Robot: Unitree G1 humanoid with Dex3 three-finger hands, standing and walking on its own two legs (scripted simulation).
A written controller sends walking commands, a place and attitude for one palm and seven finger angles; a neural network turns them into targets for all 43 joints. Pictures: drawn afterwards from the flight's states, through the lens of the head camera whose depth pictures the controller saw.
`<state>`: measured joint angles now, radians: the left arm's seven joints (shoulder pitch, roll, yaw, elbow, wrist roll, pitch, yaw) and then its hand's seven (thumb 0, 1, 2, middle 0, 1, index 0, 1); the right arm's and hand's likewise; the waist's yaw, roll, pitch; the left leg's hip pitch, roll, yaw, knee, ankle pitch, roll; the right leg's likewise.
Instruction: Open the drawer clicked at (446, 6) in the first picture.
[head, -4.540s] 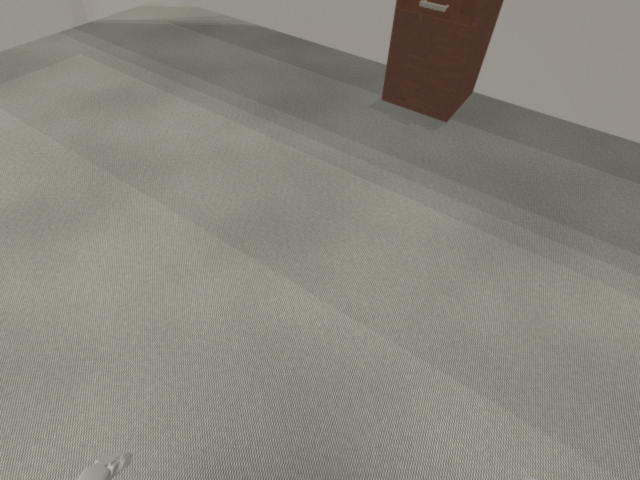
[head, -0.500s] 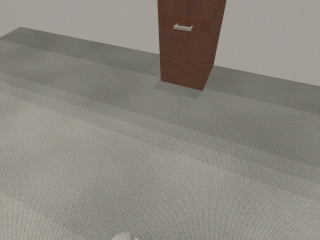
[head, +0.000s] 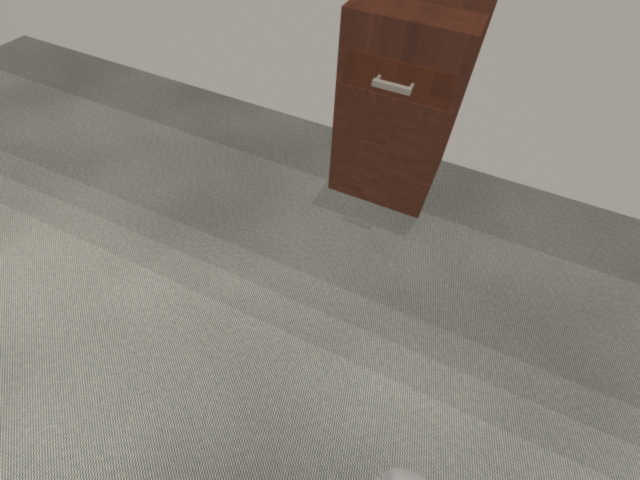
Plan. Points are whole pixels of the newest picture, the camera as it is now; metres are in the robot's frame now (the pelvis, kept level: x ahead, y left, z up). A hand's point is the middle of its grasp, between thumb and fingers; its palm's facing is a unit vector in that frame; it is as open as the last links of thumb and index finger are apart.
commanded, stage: walk to a spot facing it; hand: left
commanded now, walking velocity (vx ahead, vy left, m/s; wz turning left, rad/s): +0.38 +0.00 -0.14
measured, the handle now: (393, 84) +1.32 -0.16 -0.18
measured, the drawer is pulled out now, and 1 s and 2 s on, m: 0.00 0.00 0.00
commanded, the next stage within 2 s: turn to face it in 0.86 s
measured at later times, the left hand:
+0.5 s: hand (258, 392) +0.27 +0.12 -0.15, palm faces +0.05 -0.97 -0.25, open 7.1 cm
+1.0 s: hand (242, 312) +0.42 +0.17 -0.18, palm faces +0.10 -0.98 -0.17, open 7.3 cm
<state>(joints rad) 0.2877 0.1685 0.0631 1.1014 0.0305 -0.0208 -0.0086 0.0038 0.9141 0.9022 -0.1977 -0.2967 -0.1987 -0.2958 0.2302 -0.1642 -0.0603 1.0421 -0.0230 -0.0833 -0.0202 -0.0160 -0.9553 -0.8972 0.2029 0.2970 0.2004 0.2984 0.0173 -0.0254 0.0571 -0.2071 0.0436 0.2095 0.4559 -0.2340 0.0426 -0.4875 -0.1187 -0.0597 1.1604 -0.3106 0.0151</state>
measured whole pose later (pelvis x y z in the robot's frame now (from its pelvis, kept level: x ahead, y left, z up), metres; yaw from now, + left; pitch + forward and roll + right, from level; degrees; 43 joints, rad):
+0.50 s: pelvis +0.22 -0.07 +0.00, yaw -1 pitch -1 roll +1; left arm 0.25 0.15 0.06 1.06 0.02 -0.08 0.02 -0.02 0.96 0.90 -0.20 -0.30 -0.20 -0.30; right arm 0.28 -0.18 -0.07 1.08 -0.03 -0.02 0.01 0.01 -0.91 -0.90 0.20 0.30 0.19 0.30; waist -0.01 0.05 0.02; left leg -0.53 0.14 0.07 1.11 -0.26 -0.02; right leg -0.19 -0.04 -0.19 0.42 -0.23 -0.05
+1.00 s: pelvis +0.43 +0.00 +0.00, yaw +1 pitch -2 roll +0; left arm 0.29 0.17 0.06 1.10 0.03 -0.02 0.01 0.00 0.91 0.90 -0.20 -0.30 -0.20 -0.30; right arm 0.21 -0.17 -0.05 1.04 -0.02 -0.08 -0.02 -0.02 -0.96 -0.90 0.20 0.30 0.20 0.30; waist 0.03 -0.03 0.06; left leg -0.20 0.04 0.21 0.45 -0.22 0.05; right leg -0.50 -0.12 -0.06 1.15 -0.32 0.03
